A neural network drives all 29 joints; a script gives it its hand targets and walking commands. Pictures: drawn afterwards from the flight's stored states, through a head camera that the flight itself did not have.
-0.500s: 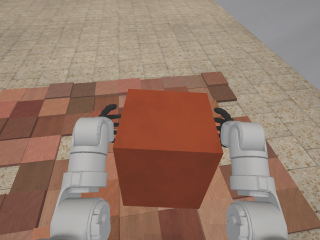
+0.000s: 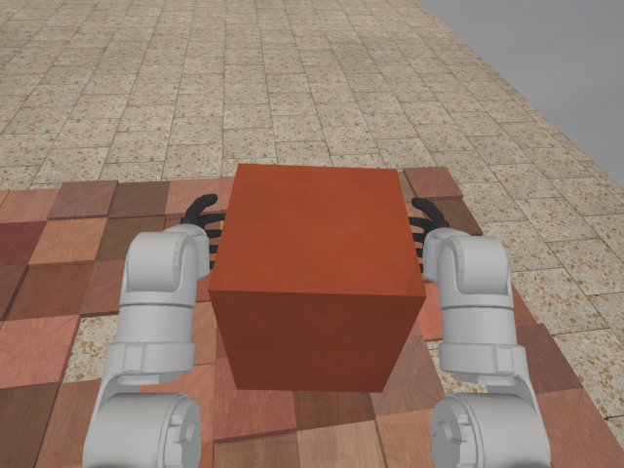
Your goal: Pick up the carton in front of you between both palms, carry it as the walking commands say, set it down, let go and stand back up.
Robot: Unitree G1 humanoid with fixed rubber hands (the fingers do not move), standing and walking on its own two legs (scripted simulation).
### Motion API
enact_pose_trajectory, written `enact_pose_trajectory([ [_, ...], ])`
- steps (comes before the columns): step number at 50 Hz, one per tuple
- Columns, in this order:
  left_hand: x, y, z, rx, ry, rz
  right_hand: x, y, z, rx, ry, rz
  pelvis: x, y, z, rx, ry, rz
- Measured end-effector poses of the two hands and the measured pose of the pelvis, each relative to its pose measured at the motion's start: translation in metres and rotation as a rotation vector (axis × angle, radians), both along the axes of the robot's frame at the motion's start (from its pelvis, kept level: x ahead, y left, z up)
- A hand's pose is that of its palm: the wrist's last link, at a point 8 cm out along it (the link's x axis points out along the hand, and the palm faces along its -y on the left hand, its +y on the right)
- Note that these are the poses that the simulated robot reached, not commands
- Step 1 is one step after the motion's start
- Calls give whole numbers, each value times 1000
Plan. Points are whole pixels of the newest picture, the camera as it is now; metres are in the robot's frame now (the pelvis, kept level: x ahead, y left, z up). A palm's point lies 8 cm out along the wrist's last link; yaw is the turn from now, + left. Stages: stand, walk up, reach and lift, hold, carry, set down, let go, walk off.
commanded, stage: carry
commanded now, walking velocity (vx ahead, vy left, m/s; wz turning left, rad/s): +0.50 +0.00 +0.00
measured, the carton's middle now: (313, 283) +0.35 +0.01 +0.05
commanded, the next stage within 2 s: none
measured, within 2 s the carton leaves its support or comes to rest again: neither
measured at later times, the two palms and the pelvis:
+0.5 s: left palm (232, 97) +0.67 +0.16 +0.15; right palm (399, 103) +0.69 -0.14 +0.15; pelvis +0.32 +0.00 +0.00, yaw +2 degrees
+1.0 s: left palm (235, 20) +1.01 +0.20 +0.16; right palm (363, 28) +1.01 -0.10 +0.17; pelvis +0.63 +0.05 +0.01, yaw +1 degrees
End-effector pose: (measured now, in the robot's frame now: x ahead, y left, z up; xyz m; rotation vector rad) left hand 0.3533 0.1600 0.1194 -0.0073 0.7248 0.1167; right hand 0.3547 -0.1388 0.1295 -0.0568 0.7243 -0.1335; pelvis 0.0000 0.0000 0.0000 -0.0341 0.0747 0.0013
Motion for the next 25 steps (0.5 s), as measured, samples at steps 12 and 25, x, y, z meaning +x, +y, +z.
enact_pose_trajectory([
  [12, 132, -8, -23, -13, 52, -36, 114, -8, -27, 38, 48, -82, 130, 20, 17, 3, 19, 8],
  [25, 320, -4, 28, 52, -118, 39, 334, -4, 18, 53, -118, 38, 320, -2, -2, 9, -12, 34],
])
